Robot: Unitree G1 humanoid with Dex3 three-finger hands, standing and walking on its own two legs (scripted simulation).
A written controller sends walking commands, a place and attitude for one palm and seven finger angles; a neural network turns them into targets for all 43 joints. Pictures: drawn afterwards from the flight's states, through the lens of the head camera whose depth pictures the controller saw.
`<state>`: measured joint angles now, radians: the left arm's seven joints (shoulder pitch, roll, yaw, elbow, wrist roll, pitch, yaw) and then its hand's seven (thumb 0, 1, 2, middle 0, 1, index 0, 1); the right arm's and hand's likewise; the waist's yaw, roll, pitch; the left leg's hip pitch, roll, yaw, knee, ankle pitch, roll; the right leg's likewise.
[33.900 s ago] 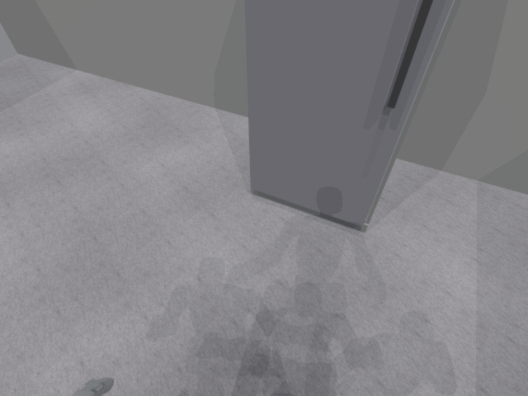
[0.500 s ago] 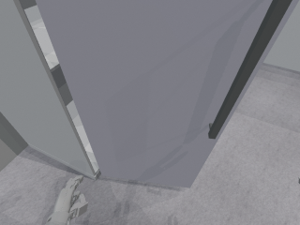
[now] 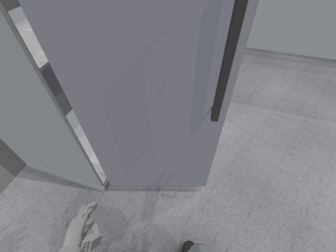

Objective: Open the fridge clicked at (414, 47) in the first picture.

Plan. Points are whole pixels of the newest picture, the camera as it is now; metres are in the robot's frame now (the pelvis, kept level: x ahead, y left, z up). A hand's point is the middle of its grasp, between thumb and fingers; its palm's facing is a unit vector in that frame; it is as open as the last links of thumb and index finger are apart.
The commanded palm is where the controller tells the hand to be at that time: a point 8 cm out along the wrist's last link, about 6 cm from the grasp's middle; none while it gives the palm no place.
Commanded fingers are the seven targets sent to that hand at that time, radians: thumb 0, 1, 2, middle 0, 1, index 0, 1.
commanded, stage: step back with the hand held close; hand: right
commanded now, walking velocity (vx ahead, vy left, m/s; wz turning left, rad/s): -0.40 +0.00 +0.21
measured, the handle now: (226, 54) +0.56 -0.12 +0.20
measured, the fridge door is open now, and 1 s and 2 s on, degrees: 73 73 73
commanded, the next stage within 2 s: stop stepping back and stand still in 0.14 s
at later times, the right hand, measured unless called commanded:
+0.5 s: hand out of the picture +0.08 -0.25 +0.19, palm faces +0.34 +0.86 -0.38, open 7.4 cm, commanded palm +0.03 -0.30 +0.19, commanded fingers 0.00 -0.90 -0.90 0.20 0.30 0.20 0.30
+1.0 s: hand out of the picture +0.05 -0.27 +0.19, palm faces +0.38 +0.83 -0.40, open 7.4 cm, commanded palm -0.01 -0.32 +0.19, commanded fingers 0.00 -0.90 -0.90 0.20 0.30 0.20 0.30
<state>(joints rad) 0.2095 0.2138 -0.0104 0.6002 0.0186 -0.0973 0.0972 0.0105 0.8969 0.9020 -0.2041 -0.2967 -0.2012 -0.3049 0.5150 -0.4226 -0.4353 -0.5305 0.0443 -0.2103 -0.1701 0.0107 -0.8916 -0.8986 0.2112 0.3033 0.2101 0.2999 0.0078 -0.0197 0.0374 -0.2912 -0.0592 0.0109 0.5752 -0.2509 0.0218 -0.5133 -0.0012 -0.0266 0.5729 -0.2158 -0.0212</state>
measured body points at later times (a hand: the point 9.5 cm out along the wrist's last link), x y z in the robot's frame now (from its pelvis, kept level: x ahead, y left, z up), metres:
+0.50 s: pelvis -0.14 -0.02 +0.01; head -0.15 -0.04 +0.46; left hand +0.00 +0.22 -0.07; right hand +0.05 -0.30 +0.21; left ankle -0.18 +0.08 -0.72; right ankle -0.04 -0.12 -0.70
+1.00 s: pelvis -0.17 -0.03 +0.01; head -0.19 -0.04 +0.45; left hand -0.05 +0.23 -0.08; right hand +0.02 -0.31 +0.21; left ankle -0.17 +0.06 -0.72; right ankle -0.11 -0.15 -0.73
